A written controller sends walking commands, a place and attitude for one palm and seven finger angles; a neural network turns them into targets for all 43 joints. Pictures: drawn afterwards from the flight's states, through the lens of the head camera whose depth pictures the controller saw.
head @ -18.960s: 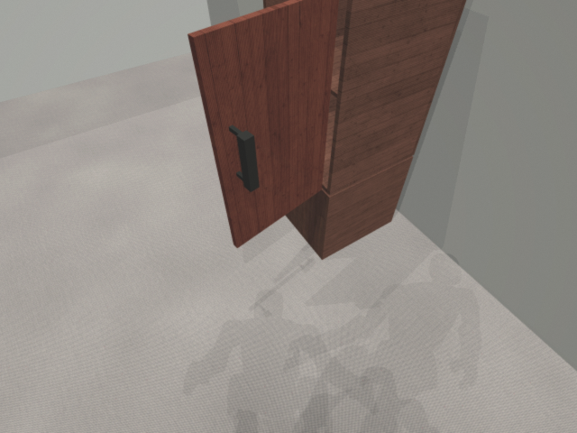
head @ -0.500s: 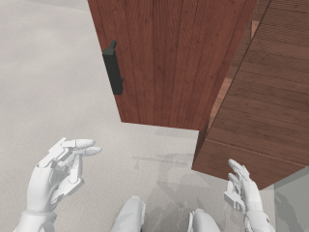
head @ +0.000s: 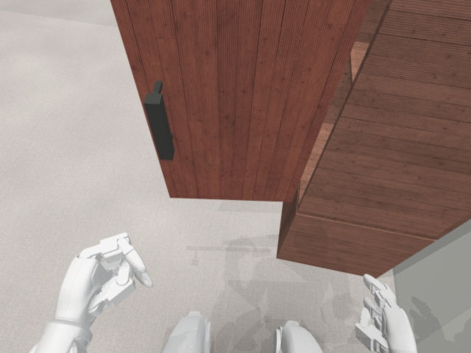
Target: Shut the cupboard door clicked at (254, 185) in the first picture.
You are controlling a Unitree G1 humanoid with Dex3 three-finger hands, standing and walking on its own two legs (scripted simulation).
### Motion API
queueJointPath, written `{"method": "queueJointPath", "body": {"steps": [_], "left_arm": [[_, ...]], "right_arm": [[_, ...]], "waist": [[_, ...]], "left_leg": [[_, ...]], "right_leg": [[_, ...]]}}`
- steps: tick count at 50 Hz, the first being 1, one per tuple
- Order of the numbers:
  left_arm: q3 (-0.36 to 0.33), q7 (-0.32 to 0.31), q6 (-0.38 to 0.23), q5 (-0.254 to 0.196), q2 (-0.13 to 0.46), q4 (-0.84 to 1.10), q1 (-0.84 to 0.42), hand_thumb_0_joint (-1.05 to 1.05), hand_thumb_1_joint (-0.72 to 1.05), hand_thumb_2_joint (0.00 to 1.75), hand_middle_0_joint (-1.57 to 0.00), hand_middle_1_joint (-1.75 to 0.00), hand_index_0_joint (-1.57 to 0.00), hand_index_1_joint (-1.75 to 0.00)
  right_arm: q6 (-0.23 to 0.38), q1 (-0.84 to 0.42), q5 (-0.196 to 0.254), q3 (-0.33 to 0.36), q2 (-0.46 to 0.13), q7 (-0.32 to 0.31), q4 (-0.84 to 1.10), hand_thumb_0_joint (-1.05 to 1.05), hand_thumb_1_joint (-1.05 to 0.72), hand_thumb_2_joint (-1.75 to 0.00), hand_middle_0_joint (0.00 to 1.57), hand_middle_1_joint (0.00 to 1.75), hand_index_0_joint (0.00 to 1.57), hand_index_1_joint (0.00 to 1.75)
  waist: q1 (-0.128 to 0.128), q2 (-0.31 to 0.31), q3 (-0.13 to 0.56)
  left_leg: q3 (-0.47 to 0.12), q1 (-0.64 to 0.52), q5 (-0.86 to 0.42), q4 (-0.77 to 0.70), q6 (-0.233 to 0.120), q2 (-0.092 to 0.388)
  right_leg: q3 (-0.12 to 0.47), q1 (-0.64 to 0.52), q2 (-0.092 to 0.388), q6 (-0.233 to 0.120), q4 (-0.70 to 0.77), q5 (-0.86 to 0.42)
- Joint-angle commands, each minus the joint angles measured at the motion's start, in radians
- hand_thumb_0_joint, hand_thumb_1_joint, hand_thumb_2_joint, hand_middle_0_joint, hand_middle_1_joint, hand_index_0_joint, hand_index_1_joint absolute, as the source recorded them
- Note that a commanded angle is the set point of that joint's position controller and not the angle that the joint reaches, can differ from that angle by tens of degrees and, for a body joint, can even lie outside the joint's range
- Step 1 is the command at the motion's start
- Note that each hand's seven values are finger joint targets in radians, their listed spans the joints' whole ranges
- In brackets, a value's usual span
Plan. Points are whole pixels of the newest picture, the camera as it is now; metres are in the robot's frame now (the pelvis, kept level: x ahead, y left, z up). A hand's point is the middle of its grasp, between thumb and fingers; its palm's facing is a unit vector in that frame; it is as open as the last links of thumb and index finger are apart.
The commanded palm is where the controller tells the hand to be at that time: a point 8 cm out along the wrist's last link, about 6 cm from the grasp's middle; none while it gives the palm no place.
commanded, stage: raise the hand and make a fist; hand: left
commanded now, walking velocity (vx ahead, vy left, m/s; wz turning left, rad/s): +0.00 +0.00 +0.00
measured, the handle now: (163, 121) +0.50 +0.18 +0.08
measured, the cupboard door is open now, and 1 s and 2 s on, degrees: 100 100 100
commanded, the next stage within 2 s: bring the fist close to the handle in 0.80 s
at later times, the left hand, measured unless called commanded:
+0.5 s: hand (106, 243) +0.25 +0.20 +0.10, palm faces +0.08 -1.00 -0.05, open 3.1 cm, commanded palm +0.22 +0.24 +0.09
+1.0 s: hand (131, 262) +0.23 +0.17 +0.07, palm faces +0.01 -1.00 -0.02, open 3.1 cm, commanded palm +0.23 +0.22 +0.09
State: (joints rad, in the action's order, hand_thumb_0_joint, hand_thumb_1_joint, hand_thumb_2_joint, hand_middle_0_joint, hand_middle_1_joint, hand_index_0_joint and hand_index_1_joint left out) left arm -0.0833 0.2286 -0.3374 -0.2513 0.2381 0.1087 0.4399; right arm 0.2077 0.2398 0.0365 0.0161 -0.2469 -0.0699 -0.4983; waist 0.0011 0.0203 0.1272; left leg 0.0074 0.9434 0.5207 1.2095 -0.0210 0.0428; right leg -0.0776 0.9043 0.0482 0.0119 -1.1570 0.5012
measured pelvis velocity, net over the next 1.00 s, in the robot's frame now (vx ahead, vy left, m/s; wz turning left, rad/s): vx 0.01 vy -0.02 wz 0.01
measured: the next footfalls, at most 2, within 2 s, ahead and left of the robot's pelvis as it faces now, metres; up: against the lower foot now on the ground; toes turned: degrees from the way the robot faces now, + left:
none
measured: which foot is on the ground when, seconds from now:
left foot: down 0.00-1.00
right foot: down 0.00-1.00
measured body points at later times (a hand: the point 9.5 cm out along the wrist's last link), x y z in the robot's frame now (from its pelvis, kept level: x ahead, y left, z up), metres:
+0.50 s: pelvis +0.03 +0.00 +0.02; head +0.08 +0.00 +0.47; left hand +0.24 +0.25 +0.10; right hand +0.21 -0.23 -0.06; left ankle +0.04 +0.10 -0.64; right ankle +0.04 -0.13 -0.64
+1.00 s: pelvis +0.01 -0.02 +0.02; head +0.06 -0.02 +0.46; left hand +0.23 +0.22 +0.08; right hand +0.20 -0.25 -0.06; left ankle +0.04 +0.10 -0.64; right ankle +0.04 -0.14 -0.64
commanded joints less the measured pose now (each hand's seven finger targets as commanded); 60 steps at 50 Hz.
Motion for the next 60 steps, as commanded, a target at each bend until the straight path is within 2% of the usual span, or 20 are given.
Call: {"method": "queueJointPath", "body": {"steps": [1, 2, 4, 8, 10, 12, 14, 17, 20, 23, 27, 32, 35, 38, 41, 44, 47, 51, 56, 60], "left_arm": [[-0.17, -0.097, -0.085, -0.053, 0.099, 0.323, 0.014, 0.0, 0.9, 0.9, -1.23, -1.42, -1.23, -1.42], [-0.173, -0.109, -0.088, -0.045, 0.101, 0.306, 0.012, 0.0, 0.9, 0.9, -1.24, -1.44, -1.24, -1.44], [-0.086, -0.101, -0.086, -0.02, 0.039, 0.241, -0.001, 0.0, 0.9, 0.9, -1.28, -1.48, -1.28, -1.48], [-0.007, -0.017, -0.046, 0.011, 0.029, 0.13, -0.054, 0.0, 0.9, 0.9, -1.3, -1.5, -1.3, -1.5], [-0.032, 0.017, -0.029, 0.009, 0.072, 0.14, -0.089, 0.0, 0.9, 0.9, -1.3, -1.5, -1.3, -1.5], [-0.114, 0.021, -0.025, -0.004, 0.145, 0.184, -0.117, 0.0, 0.9, 0.9, -1.3, -1.5, -1.3, -1.5], [-0.168, 0.009, -0.046, -0.03, 0.162, 0.263, -0.126, 0.0, 0.9, 0.9, -1.3, -1.5, -1.3, -1.5], [-0.221, -0.032, -0.077, -0.056, 0.175, 0.295, -0.11, 0.0, 0.9, 0.9, -1.3, -1.5, -1.3, -1.5], [-0.151, -0.037, -0.077, -0.051, 0.096, 0.212, -0.099, 0.0, 0.9, 0.9, -1.3, -1.5, -1.3, -1.5], [-0.069, 0.014, -0.03, -0.042, 0.037, 0.089, -0.069, 0.0, 0.9, 0.9, -1.3, -1.5, -1.3, -1.5], [-0.11, 0.057, 0.008, -0.046, 0.104, 0.071, -0.086, 0.0, 0.9, 0.9, -1.3, -1.5, -1.3, -1.5], [-0.221, -0.008, -0.097, -0.067, 0.185, 0.24, -0.151, 0.0, 0.9, 0.9, -1.3, -1.5, -1.3, -1.5], [-0.173, -0.042, -0.143, -0.055, 0.12, 0.222, -0.123, 0.0, 0.9, 0.9, -1.3, -1.5, -1.3, -1.5], [-0.104, -0.018, -0.112, -0.038, 0.073, 0.119, -0.087, 0.0, 0.9, 0.9, -1.3, -1.5, -1.3, -1.5], [-0.074, 0.03, -0.05, -0.037, 0.073, 0.074, -0.076, 0.0, 0.9, 0.9, -1.3, -1.5, -1.3, -1.5], [-0.111, 0.045, -0.028, -0.052, 0.113, 0.11, -0.117, 0.0, 0.9, 0.9, -1.3, -1.5, -1.3, -1.5], [-0.175, 0.008, -0.075, -0.063, 0.171, 0.171, -0.273, 0.0, 0.9, 0.9, -1.3, -1.5, -1.3, -1.5], [-0.133, -0.034, -0.144, -0.046, 0.104, 0.125, -0.335, 0.0, 0.9, 0.9, -1.3, -1.5, -1.3, -1.5], [-0.029, -0.003, -0.055, -0.012, 0.06, 0.015, -0.35, 0.0, 0.9, 0.9, -1.3, -1.5, -1.3, -1.5], [-0.048, -0.019, 0.024, 0.002, 0.085, 0.008, -0.431, 0.0, 0.9, 0.9, -1.3, -1.5, -1.3, -1.5]], "right_arm": [[0.044, -0.038, -0.008, 0.034, -0.093, 0.002, 0.18, 0.0, -0.9, -0.9, 0.2, 0.3, 0.2, 0.3], [0.037, -0.032, -0.013, 0.033, -0.096, 0.004, 0.177, 0.0, -0.9, -0.9, 0.2, 0.3, 0.2, 0.3], [0.031, -0.027, -0.015, 0.029, -0.102, 0.015, 0.169, 0.0, -0.9, -0.9, 0.2, 0.3, 0.2, 0.3], [0.025, -0.004, -0.011, 0.027, -0.131, 0.015, 0.168, 0.0, -0.9, -0.9, 0.2, 0.3, 0.2, 0.3], [0.026, 0.0, -0.006, 0.026, -0.138, 0.01, 0.18, 0.0, -0.9, -0.9, 0.2, 0.3, 0.2, 0.3], [0.026, -0.007, -0.007, 0.024, -0.135, 0.004, 0.183, 0.0, -0.9, -0.9, 0.2, 0.3, 0.2, 0.3], [0.026, -0.005, -0.009, 0.02, -0.117, 0.004, 0.188, 0.0, -0.9, -0.9, 0.2, 0.3, 0.2, 0.3], [0.023, -0.009, -0.014, 0.014, -0.099, 0.006, 0.176, 0.0, -0.9, -0.9, 0.2, 0.3, 0.2, 0.3], [0.018, -0.009, -0.01, 0.016, -0.104, 0.015, 0.16, 0.0, -0.9, -0.9, 0.2, 0.3, 0.2, 0.3], [0.013, -0.004, -0.003, 0.022, -0.121, 0.019, 0.154, 0.0, -0.9, -0.9, 0.2, 0.3, 0.2, 0.3], [0.011, -0.009, 0.002, 0.03, -0.138, 0.009, 0.171, 0.0, -0.9, -0.9, 0.2, 0.3, 0.2, 0.3], [0.019, -0.017, -0.009, 0.025, -0.11, 0.004, 0.168, 0.0, -0.9, -0.9, 0.2, 0.3, 0.2, 0.3], [0.023, -0.019, -0.009, 0.024, -0.098, 0.014, 0.151, 0.0, -0.9, -0.9, 0.2, 0.3, 0.2, 0.3], [0.015, -0.018, -0.004, 0.027, -0.115, 0.02, 0.145, 0.0, -0.9, -0.9, 0.2, 0.3, 0.2, 0.3], [0.01, -0.015, 0.008, 0.031, -0.129, 0.015, 0.16, 0.0, -0.9, -0.9, 0.2, 0.3, 0.2, 0.3], [0.008, -0.02, 0.01, 0.029, -0.13, 0.004, 0.179, 0.0, -0.9, -0.9, 0.2, 0.3, 0.2, 0.3], [0.017, -0.029, 0.001, 0.02, -0.123, -0.01, 0.16, 0.0, -0.9, -0.9, 0.2, 0.3, 0.2, 0.3], [0.041, -0.03, -0.002, 0.017, -0.109, -0.002, 0.125, 0.0, -0.9, -0.9, 0.2, 0.3, 0.2, 0.3], [0.037, -0.011, 0.007, 0.019, -0.13, 0.005, 0.118, 0.0, -0.9, -0.9, 0.2, 0.3, 0.2, 0.3], [0.017, -0.012, 0.011, 0.018, -0.133, 0.005, 0.132, 0.0, -0.9, -0.9, 0.2, 0.3, 0.2, 0.3]], "waist": [[-0.053, 0.082, 0.256], [-0.048, 0.07, 0.247], [-0.004, 0.053, 0.162], [0.04, -0.013, 0.088], [0.032, -0.004, 0.11], [0.0, 0.048, 0.167], [-0.027, 0.075, 0.27], [-0.053, 0.096, 0.291], [-0.017, 0.059, 0.22], [0.01, 0.004, 0.146], [-0.004, -0.033, 0.161], [-0.047, 0.04, 0.264], [-0.03, 0.073, 0.236], [-0.002, 0.031, 0.166], [0.008, -0.003, 0.136], [0.003, -0.043, 0.155], [0.006, -0.025, 0.173], [0.008, 0.032, 0.187], [0.022, 0.024, 0.204], [0.014, 0.009, 0.22]], "left_leg": [[-0.07, -0.245, -0.19, -0.294, 0.018, -0.039], [-0.077, -0.242, -0.205, -0.291, 0.019, -0.036], [-0.075, -0.227, -0.182, -0.285, 0.02, -0.031], [-0.077, -0.18, -0.118, -0.279, 0.012, -0.029], [-0.077, -0.193, -0.115, -0.287, 0.011, -0.032], [-0.07, -0.223, -0.175, -0.284, 0.012, -0.038], [-0.063, -0.284, -0.283, -0.281, 0.015, -0.04], [-0.06, -0.304, -0.365, -0.28, 0.023, -0.042], [-0.056, -0.279, -0.327, -0.282, 0.024, -0.037], [-0.05, -0.226, -0.266, -0.281, 0.017, -0.039], [-0.04, -0.198, -0.244, -0.278, 0.008, -0.047], [-0.035, -0.24, -0.318, -0.268, 0.013, -0.048], [-0.03, -0.252, -0.298, -0.267, 0.016, -0.045], [-0.03, -0.209, -0.231, -0.269, 0.012, -0.043], [-0.026, -0.182, -0.17, -0.277, 0.007, -0.047], [-0.027, -0.175, -0.152, -0.273, 0.002, -0.05], [-0.028, -0.164, -0.15, -0.245, 0.001, -0.046], [-0.039, -0.19, -0.147, -0.249, 0.007, -0.042], [-0.038, -0.203, -0.146, -0.276, 0.002, -0.042], [-0.036, -0.227, -0.177, -0.298, 0.0, -0.043]], "right_leg": [[-0.014, -0.206, -0.07, -0.047, 0.167, -0.143], [-0.02, -0.201, -0.076, -0.048, 0.161, -0.153], [-0.025, -0.147, -0.074, -0.042, 0.173, -0.142], [-0.014, -0.126, -0.069, -0.036, 0.206, -0.104], [-0.006, -0.146, -0.068, -0.039, 0.218, -0.103], [0.0, -0.191, -0.07, -0.046, 0.207, -0.155], [0.0, -0.251, -0.069, -0.049, 0.189, -0.246], [-0.004, -0.291, -0.075, -0.053, 0.178, -0.314], [-0.011, -0.251, -0.073, -0.044, 0.191, -0.289], [-0.005, -0.232, -0.068, -0.037, 0.221, -0.253], [0.023, -0.278, -0.059, -0.036, 0.247, -0.236], [0.033, -0.328, -0.06, -0.047, 0.206, -0.303], [0.025, -0.275, -0.061, -0.044, 0.199, -0.279], [0.026, -0.238, -0.061, -0.039, 0.222, -0.215], [0.047, -0.242, -0.053, -0.032, 0.268, -0.144], [0.068, -0.267, -0.047, -0.028, 0.291, -0.094], [0.08, -0.257, -0.05, -0.031, 0.277, -0.073], [0.052, -0.196, -0.057, -0.038, 0.232, -0.089], [0.047, -0.218, -0.05, -0.032, 0.252, -0.117], [0.041, -0.253, -0.045, -0.029, 0.264, -0.157]]}}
